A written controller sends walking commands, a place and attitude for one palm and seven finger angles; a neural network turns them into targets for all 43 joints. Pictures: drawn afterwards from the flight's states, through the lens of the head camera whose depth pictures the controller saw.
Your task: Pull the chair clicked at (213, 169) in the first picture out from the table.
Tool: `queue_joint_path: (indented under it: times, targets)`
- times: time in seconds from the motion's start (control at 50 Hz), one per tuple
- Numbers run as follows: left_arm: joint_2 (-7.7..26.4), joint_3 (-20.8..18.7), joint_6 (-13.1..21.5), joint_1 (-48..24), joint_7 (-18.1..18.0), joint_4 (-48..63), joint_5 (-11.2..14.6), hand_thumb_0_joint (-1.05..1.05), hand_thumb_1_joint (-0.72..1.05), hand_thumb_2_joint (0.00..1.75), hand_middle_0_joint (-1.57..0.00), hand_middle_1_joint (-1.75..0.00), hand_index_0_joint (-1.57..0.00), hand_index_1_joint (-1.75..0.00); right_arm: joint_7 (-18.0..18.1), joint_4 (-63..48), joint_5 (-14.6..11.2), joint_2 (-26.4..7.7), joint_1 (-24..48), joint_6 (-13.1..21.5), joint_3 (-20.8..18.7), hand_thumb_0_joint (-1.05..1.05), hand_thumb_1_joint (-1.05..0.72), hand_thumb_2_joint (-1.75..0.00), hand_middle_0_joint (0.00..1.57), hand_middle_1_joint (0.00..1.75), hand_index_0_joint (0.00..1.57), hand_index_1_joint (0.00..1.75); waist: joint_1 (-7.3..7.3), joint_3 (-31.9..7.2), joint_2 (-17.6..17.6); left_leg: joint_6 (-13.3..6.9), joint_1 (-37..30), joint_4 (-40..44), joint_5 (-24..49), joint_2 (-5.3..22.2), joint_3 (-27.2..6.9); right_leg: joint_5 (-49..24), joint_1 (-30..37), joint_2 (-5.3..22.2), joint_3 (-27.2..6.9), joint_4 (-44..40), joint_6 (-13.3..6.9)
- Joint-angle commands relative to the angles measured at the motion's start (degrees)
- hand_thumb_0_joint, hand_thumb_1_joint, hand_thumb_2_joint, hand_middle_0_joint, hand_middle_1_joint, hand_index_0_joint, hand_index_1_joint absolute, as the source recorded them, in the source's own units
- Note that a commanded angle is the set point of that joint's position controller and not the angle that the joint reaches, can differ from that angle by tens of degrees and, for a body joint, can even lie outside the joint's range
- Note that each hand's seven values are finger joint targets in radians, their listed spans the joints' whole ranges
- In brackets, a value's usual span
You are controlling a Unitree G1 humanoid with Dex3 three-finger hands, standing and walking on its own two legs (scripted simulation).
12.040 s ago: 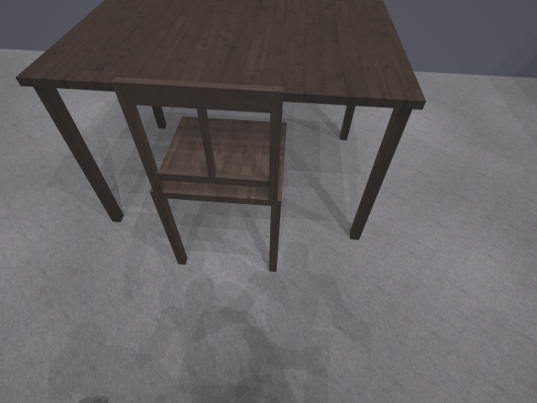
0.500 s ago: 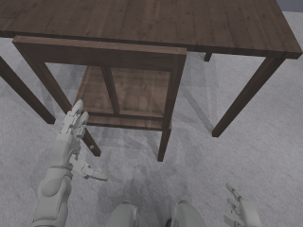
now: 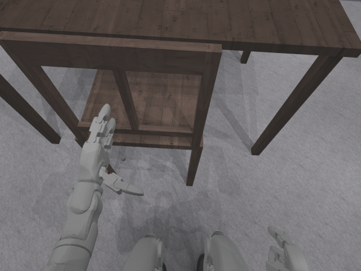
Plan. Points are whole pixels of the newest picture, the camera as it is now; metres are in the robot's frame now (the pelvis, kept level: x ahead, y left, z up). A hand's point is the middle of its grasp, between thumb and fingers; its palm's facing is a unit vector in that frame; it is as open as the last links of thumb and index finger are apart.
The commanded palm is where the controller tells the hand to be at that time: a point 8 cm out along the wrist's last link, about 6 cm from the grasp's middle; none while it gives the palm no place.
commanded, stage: aim the fingers beside a spindle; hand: left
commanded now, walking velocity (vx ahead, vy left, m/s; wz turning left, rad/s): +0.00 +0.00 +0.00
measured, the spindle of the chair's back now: (128, 102) +0.50 +0.15 +0.01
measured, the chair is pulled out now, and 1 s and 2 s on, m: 0.00 0.00 0.00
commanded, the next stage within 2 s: push the fingers through the gap in 0.52 s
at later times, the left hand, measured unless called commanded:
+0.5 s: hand (120, 160) +0.34 +0.14 +0.02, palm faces -0.02 -1.00 -0.03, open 16.9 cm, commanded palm +0.32 +0.20 +0.02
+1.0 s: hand (123, 145) +0.38 +0.14 +0.02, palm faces -0.03 -1.00 -0.03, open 16.9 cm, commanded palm +0.36 +0.19 +0.02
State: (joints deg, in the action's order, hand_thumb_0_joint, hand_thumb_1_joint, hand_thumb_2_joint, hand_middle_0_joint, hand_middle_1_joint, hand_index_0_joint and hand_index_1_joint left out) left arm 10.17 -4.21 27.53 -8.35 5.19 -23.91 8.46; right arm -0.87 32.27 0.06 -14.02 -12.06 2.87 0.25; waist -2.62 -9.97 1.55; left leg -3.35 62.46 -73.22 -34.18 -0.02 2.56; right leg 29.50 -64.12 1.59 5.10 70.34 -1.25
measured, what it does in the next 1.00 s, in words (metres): stands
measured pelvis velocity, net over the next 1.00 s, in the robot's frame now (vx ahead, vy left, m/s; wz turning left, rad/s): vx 0.00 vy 0.00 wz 0.00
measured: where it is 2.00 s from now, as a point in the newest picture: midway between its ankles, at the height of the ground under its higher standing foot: outside the picture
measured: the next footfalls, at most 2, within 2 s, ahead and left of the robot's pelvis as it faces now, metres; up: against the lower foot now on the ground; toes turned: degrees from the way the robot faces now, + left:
none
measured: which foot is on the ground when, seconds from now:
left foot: down 0.00-1.00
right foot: down 0.00-1.00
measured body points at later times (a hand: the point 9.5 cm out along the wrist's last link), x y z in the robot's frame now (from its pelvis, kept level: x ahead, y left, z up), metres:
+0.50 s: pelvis +0.00 -0.01 +0.00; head +0.12 +0.00 +0.44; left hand +0.34 +0.19 +0.02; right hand +0.16 -0.26 -0.10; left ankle +0.00 +0.08 -0.62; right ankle +0.03 -0.11 -0.62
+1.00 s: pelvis +0.00 +0.00 +0.00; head +0.12 +0.01 +0.43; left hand +0.37 +0.19 +0.02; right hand +0.13 -0.25 -0.11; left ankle +0.00 +0.08 -0.62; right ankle +0.03 -0.11 -0.62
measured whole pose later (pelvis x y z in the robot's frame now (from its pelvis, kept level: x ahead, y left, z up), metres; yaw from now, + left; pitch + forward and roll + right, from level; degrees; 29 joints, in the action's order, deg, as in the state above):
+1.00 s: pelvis +0.00 +0.00 +0.00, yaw +0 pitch +24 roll -2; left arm 11.7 -6.4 27.4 -16.3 5.3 -31.4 8.4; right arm -0.6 33.0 -0.1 -14.2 -12.5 1.6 0.5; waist -3.6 -9.7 1.7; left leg -3.3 62.9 -72.8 -33.8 0.0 2.2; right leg 29.1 -64.3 1.5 5.3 69.7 -1.3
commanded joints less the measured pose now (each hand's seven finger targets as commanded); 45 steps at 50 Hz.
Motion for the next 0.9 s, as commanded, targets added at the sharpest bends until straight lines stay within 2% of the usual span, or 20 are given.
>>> queue_joint_path:
  times: [0.0, 0.04, 0.06, 0.14, 0.18, 0.2, 0.24, 0.3, 0.34, 0.36, 0.38, 0.44, 0.52, 0.58, 0.6, 0.66, 0.68, 0.8, 0.86, 0.88]
  targets:
    - [6.0, -3.0, 3.8, -8.9, -0.3, 11.2, 0.2, 0.00, -0.50, 0.30, -0.06, -0.08, -0.06, -0.08, 0.3, -6.9, -0.4, -8.4, -1.6, 1.4, -3.4, 0.00, -0.90, -0.90, 0.20, 0.30, 0.20, 0.30, -0.32, -22.3, -0.9, 2.7, -13.1, 10.7, 22.1, 0.3, -5.7, -15.7, 16.5, -1.3, -3.0, -7.6, -0.5]
    - [7.0, -4.0, 4.0, -9.6, -0.3, 11.0, 0.3, 0.00, -0.50, 0.30, -0.06, -0.08, -0.06, -0.08, 0.6, -6.9, -0.4, -8.5, -1.5, 1.2, -3.4, 0.00, -0.90, -0.90, 0.20, 0.30, 0.20, 0.30, -0.57, -22.0, -2.5, 2.4, -11.6, 10.4, 20.9, 0.2, -5.5, -15.9, 17.6, -1.3, -3.3, -7.8, -0.4]
    - [7.2, -4.4, 4.2, -9.0, -0.2, 11.5, 0.3, 0.00, -0.50, 0.30, -0.06, -0.08, -0.06, -0.08, 0.6, -7.1, -0.4, -8.3, -1.5, 1.2, -3.3, 0.00, -0.90, -0.90, 0.20, 0.30, 0.20, 0.30, 0.00, -22.3, -1.1, 2.5, -12.0, 10.8, 21.3, 0.1, -5.4, -16.2, 17.9, -1.3, -3.4, -7.8, -0.5]
    - [5.5, -2.0, 4.8, -9.5, 0.2, 13.6, 0.7, 0.00, -0.50, 0.30, -0.06, -0.08, -0.06, -0.08, 0.7, -6.9, -0.4, -8.2, -1.6, 1.4, -3.5, 0.00, -0.90, -0.90, 0.20, 0.30, 0.20, 0.30, -0.77, -22.9, 0.6, 2.5, -14.6, 10.5, 23.7, 0.4, -5.5, -17.4, 16.8, -1.2, -3.2, -7.9, -0.5]
    - [5.5, -2.2, 4.6, -8.0, 0.5, 12.2, 0.8, 0.00, -0.50, 0.30, -0.06, -0.08, -0.06, -0.08, 0.6, -6.8, -0.5, -8.3, -1.6, 1.3, -3.4, 0.00, -0.90, -0.90, 0.20, 0.30, 0.20, 0.30, -0.69, -22.0, -0.6, 2.6, -13.6, 10.7, 22.6, 0.3, -5.6, -16.8, 17.1, -1.2, -3.2, -8.0, -0.4]
    - [4.9, -1.4, 4.5, -9.3, 0.7, 11.7, 0.7, 0.00, -0.50, 0.30, -0.06, -0.08, -0.06, -0.08, 0.7, -6.6, -0.5, -8.2, -1.6, 1.3, -3.3, 0.00, -0.90, -0.90, 0.20, 0.30, 0.20, 0.30, -1.39, -21.3, -1.6, 2.3, -12.6, 10.4, 21.5, 0.3, -5.3, -16.6, 17.2, -1.2, -3.4, -8.3, -0.3]
    - [5.7, -2.0, 4.5, -10.0, 0.7, 10.5, 0.5, 0.00, -0.50, 0.30, -0.06, -0.08, -0.06, -0.08, 0.8, -6.5, -0.4, -8.5, -1.5, 1.3, -3.3, 0.00, -0.90, -0.90, 0.20, 0.30, 0.20, 0.30, -1.28, -20.3, -0.8, 2.2, -11.8, 10.5, 20.4, 0.1, -5.4, -15.6, 16.5, -1.2, -3.3, -8.3, -0.4]
    - [5.5, -2.2, 4.6, -10.1, 0.8, 10.8, 0.7, 0.00, -0.50, 0.30, -0.06, -0.08, -0.06, -0.08, 0.8, -6.6, -0.5, -8.3, -1.4, 1.4, -3.4, 0.00, -0.90, -0.90, 0.20, 0.30, 0.20, 0.30, -0.99, -21.3, -1.1, 2.2, -12.3, 10.2, 20.8, 0.0, -5.0, -16.4, 17.4, -1.1, -3.7, -8.4, -0.4]
    - [6.9, -3.3, 4.8, -10.6, 1.0, 11.5, 0.9, 0.00, -0.50, 0.30, -0.06, -0.08, -0.06, -0.08, 0.8, -6.7, -0.4, -8.4, -1.3, 1.4, -3.3, 0.00, -0.90, -0.90, 0.20, 0.30, 0.20, 0.30, -0.77, -22.1, -0.3, 2.2, -11.7, 10.1, 21.2, -0.1, -4.9, -17.1, 18.2, -1.1, -3.8, -8.2, -0.4]
    - [8.1, -4.8, 5.1, -9.8, 0.9, 11.9, 1.0, 0.00, -0.50, 0.30, -0.06, -0.08, -0.06, -0.08, 0.8, -6.6, -0.4, -8.3, -1.4, 1.4, -3.4, 0.00, -0.90, -0.90, 0.20, 0.30, 0.20, 0.30, -0.04, -23.1, 0.0, 2.3, -12.0, 10.2, 21.8, -0.2, -4.8, -17.7, 19.3, -1.1, -4.0, -8.0, -0.5]
    - [7.6, -4.5, 5.1, -8.5, 1.1, 11.9, 1.2, 0.00, -0.50, 0.30, -0.06, -0.08, -0.06, -0.08, 0.8, -6.8, -0.4, -8.1, -1.2, 1.5, -3.4, 0.00, -0.90, -0.90, 0.20, 0.30, 0.20, 0.30, 0.03, -23.3, -0.2, 2.2, -11.9, 10.1, 21.9, -0.3, -4.5, -18.3, 20.0, -1.1, -4.3, -8.3, -0.4]
    - [8.0, -4.8, 5.0, -7.6, 1.5, 11.1, 1.2, 0.00, -0.50, 0.30, -0.06, -0.08, -0.06, -0.08, 0.8, -7.2, -0.6, -8.2, -1.0, 1.4, -3.2, 0.00, -0.90, -0.90, 0.20, 0.30, 0.20, 0.30, -0.28, -21.6, -0.6, 2.1, -10.5, 10.3, 21.0, -0.3, -4.5, -17.8, 20.0, -1.2, -4.2, -8.4, -0.5]
    - [7.4, -4.4, 4.9, -10.2, 2.4, 9.4, 1.9, 0.00, -0.50, 0.30, -0.06, -0.08, -0.06, -0.08, 1.0, -6.7, -0.7, -8.4, -0.9, 1.5, -3.1, 0.00, -0.90, -0.90, 0.20, 0.30, 0.20, 0.30, -1.26, -20.0, -2.3, 1.9, -8.7, 9.8, 17.6, -0.3, -4.4, -14.8, 18.8, -1.2, -4.6, -9.2, -0.2]
    - [7.7, -3.8, 5.6, -12.9, 2.8, 12.1, 1.8, 0.00, -0.50, 0.30, -0.06, -0.08, -0.06, -0.08, 1.2, -6.4, -0.6, -8.5, -1.0, 2.0, -3.3, 0.00, -0.90, -0.90, 0.20, 0.30, 0.20, 0.30, -0.92, -22.4, 1.8, 2.2, -12.3, 9.9, 19.9, -0.1, -5.1, -15.5, 17.2, -1.1, -4.1, -8.3, -0.6]
    - [6.1, -2.4, 5.2, -11.2, 2.9, 11.4, 1.8, 0.00, -0.50, 0.30, -0.06, -0.08, -0.06, -0.08, 1.2, -6.7, -0.6, -8.4, -1.1, 2.1, -3.3, 0.00, -0.90, -0.90, 0.20, 0.30, 0.20, 0.30, -1.06, -22.2, 0.9, 2.2, -13.2, 10.1, 20.9, -0.1, -5.2, -15.9, 17.1, -1.2, -3.8, -8.4, -0.5]
    - [7.7, -3.4, 5.0, -14.8, 2.6, 10.3, 1.5, 0.00, -0.50, 0.30, -0.06, -0.08, -0.06, -0.08, 1.4, -5.7, -0.6, -8.9, -1.5, 2.0, -3.3, 0.00, -0.90, -0.90, 0.20, 0.30, 0.20, 0.30, -1.99, -22.0, 0.4, 2.2, -12.7, 9.5, 20.8, 0.2, -5.5, -15.8, 15.6, -1.2, -3.6, -8.1, -0.3]
    - [6.8, -2.6, 4.8, -16.1, 2.5, 9.9, 1.3, 0.00, -0.50, 0.30, -0.06, -0.08, -0.06, -0.08, 1.4, -5.6, -0.5, -8.8, -1.5, 2.0, -3.3, 0.00, -0.90, -0.90, 0.20, 0.30, 0.20, 0.30, -2.18, -21.7, 0.6, 2.2, -12.9, 9.6, 20.4, 0.1, -5.7, -15.1, 14.9, -1.1, -3.4, -8.0, -0.3]
    - [8.1, -5.0, 3.8, -16.6, 0.8, 7.1, 0.8, 0.00, -0.50, 0.30, -0.06, -0.08, -0.06, -0.08, 1.1, -5.6, -0.4, -8.7, -2.2, 1.4, -3.2, 0.00, -0.90, -0.90, 0.20, 0.30, 0.20, 0.30, -0.93, -24.0, 0.5, 2.6, -13.3, 10.2, 22.7, 0.0, -5.6, -17.0, 16.9, -1.2, -3.4, -7.5, -0.5]
    - [8.5, -5.2, 3.7, -18.9, 0.4, 5.6, 0.2, 0.00, -0.50, 0.30, -0.06, -0.08, -0.06, -0.08, 0.9, -5.5, -0.4, -8.9, -2.6, 0.9, -3.2, 0.00, -0.90, -0.90, 0.20, 0.30, 0.20, 0.30, -1.49, -23.5, -0.2, 2.7, -13.2, 10.3, 22.5, 0.2, -5.8, -16.6, 16.0, -1.3, -3.1, -7.5, -0.4]
    - [7.1, -3.7, 3.8, -20.3, 0.3, 5.7, 0.2, 0.00, -0.50, 0.30, -0.06, -0.08, -0.06, -0.08, 0.9, -5.4, -0.4, -8.8, -2.7, 0.8, -3.3, 0.00, -0.90, -0.90, 0.20, 0.30, 0.20, 0.30, -2.03, -23.2, 0.0, 2.7, -13.7, 10.3, 22.3, 0.2, -5.8, -16.4, 15.6, -1.3, -3.2, -7.8, -0.3]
